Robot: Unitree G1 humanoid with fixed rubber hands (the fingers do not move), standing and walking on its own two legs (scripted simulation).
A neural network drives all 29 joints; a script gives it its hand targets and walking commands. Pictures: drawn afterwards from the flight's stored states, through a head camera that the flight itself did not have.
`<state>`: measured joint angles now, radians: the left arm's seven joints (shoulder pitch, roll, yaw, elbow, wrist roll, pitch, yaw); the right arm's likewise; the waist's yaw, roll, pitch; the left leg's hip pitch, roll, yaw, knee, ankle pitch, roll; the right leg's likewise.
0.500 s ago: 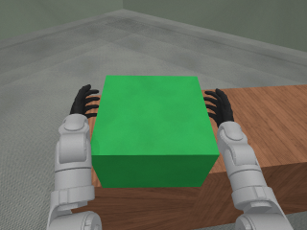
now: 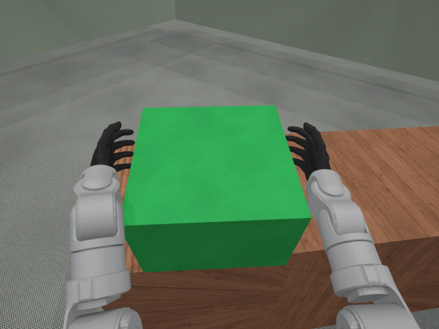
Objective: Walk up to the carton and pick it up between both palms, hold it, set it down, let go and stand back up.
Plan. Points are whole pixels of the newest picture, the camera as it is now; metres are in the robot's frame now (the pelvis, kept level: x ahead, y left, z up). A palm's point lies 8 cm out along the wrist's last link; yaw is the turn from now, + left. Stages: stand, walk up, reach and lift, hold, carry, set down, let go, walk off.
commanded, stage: hold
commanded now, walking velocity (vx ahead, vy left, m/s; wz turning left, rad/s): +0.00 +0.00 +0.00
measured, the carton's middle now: (212, 184) +0.39 +0.01 +0.10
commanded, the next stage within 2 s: none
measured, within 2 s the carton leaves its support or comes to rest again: neither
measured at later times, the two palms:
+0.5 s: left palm (104, 166) +0.34 +0.19 +0.19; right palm (321, 163) +0.34 -0.17 +0.19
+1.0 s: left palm (104, 162) +0.35 +0.19 +0.19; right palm (318, 158) +0.36 -0.17 +0.19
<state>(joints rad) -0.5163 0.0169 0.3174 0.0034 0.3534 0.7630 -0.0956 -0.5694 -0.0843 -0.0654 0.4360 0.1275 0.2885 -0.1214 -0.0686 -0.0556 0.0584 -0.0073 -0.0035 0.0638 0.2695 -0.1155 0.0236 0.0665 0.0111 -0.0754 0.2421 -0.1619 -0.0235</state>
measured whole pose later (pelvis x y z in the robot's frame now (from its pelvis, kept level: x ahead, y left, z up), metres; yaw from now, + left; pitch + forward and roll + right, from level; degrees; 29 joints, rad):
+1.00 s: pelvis +0.00 +0.00 +0.00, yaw +0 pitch -9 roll +0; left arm -0.58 0.02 0.36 0.08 0.37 0.76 -0.10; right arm -0.64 -0.07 -0.10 0.53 0.09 0.29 -0.11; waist -0.07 -0.08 0.03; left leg 0.00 0.00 0.07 0.26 -0.11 0.02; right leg 0.07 0.02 -0.07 0.24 -0.16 -0.03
